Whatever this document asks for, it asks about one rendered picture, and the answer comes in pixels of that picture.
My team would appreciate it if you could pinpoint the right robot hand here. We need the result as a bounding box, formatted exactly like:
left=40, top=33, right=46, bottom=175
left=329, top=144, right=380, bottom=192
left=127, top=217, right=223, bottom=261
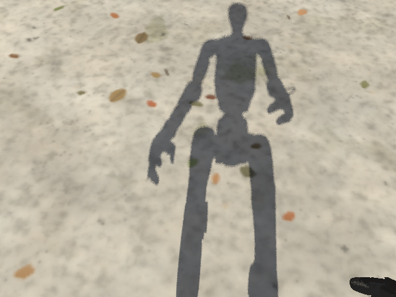
left=350, top=277, right=396, bottom=297

